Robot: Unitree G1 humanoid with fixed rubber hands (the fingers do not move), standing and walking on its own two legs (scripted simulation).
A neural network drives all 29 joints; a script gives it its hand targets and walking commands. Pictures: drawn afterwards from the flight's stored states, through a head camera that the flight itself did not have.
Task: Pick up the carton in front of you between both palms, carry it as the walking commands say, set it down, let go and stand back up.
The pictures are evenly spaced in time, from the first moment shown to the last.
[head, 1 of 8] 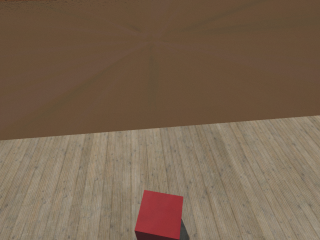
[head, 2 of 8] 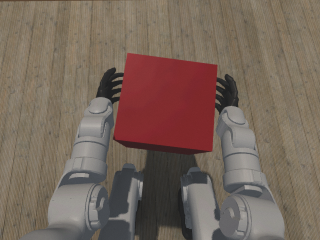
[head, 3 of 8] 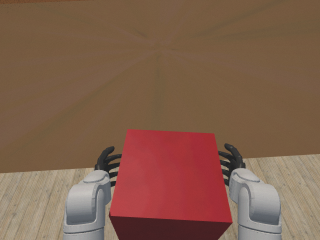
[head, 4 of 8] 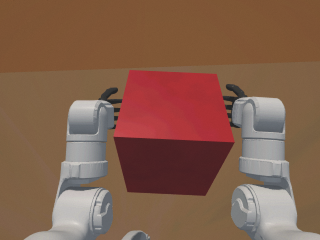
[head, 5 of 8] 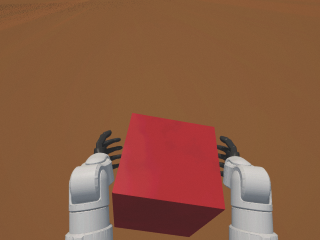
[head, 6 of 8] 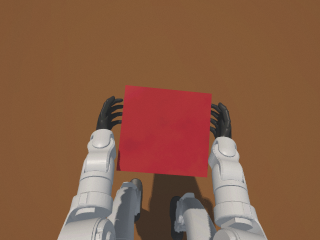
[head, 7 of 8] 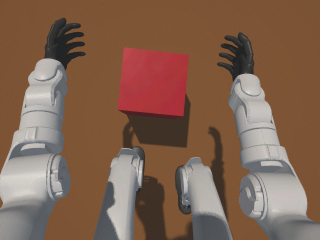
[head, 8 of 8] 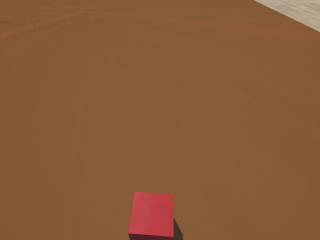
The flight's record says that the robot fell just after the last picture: no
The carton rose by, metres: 0.99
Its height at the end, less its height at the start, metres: +0.27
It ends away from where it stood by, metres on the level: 4.81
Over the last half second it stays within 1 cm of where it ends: yes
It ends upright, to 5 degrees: yes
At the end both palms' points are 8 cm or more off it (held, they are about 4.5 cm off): yes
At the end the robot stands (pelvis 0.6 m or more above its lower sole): yes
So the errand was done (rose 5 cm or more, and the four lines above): yes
